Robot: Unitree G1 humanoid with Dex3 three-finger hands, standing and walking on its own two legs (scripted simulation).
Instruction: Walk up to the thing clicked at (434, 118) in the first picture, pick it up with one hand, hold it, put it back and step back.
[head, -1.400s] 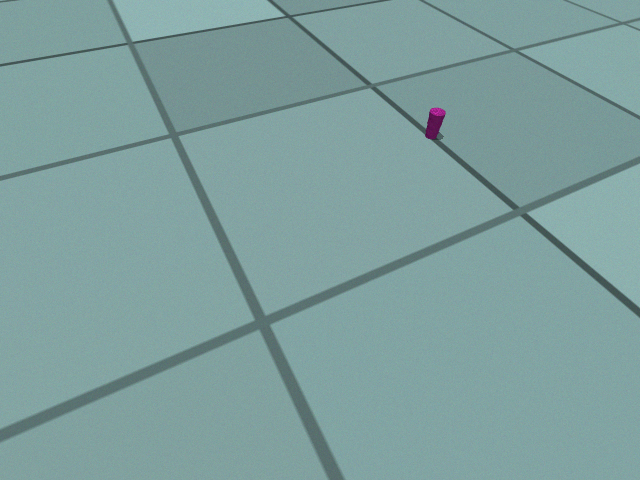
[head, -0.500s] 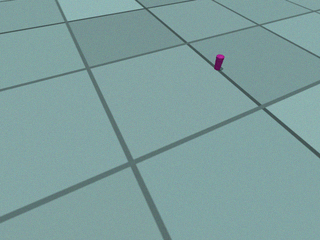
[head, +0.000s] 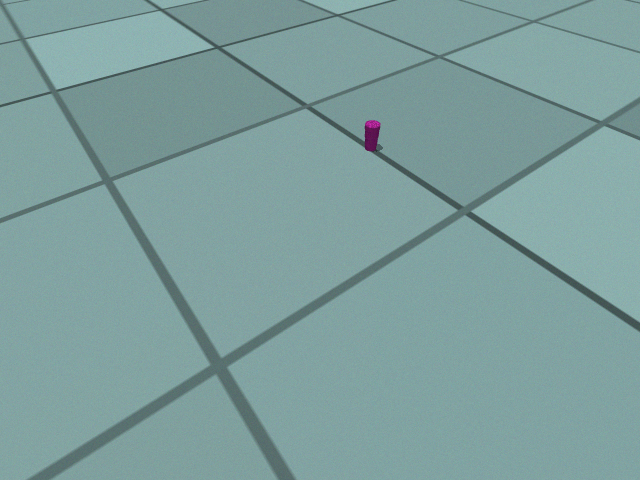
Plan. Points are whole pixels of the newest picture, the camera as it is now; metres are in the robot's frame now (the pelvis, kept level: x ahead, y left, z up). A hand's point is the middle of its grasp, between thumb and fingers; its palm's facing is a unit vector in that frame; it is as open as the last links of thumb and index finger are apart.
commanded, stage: walk up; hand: left
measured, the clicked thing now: (371, 136) +1.92 -0.24 -0.69
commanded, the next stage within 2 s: none
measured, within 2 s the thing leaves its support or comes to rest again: neither
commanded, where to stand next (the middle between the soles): +1.54 -0.37 m, yaw -15 degrees
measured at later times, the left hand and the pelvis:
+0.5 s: hand (192, 400) +0.28 +0.21 -0.15, palm faces -0.10 -0.94 -0.33, open 7.4 cm; pelvis +0.24 -0.06 -0.01, yaw -8 degrees
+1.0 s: hand (287, 202) +0.72 +0.09 -0.12, palm faces -0.25 -0.88 -0.42, open 7.4 cm; pelvis +0.52 -0.15 -0.02, yaw -14 degrees
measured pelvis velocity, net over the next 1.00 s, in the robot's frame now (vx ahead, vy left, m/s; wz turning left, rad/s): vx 0.52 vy -0.15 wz -0.24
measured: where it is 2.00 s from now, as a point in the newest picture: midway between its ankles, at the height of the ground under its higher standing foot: (392, 276)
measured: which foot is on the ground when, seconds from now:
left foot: down 0.00-0.06, up 0.08-0.48, down 0.50-0.94, up 0.96-1.00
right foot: up 0.00-0.02, down 0.04-0.54, up 0.56-0.90, down 0.92-1.00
